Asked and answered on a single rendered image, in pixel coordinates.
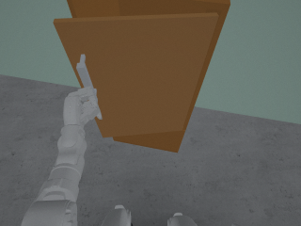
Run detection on cupboard door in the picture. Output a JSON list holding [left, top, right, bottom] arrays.
[[53, 12, 219, 137]]

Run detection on robot right thigh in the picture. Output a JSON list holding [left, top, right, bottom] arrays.
[[167, 215, 198, 226]]

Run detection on handle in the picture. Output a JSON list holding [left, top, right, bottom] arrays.
[[76, 54, 98, 103]]

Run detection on right robot shin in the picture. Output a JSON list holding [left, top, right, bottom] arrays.
[[173, 212, 182, 217]]

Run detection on robot left upper arm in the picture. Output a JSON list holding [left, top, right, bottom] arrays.
[[23, 200, 78, 226]]

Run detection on robot left forearm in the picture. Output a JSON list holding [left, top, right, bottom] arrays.
[[21, 124, 87, 226]]

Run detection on robot left hand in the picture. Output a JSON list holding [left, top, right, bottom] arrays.
[[63, 86, 103, 129]]

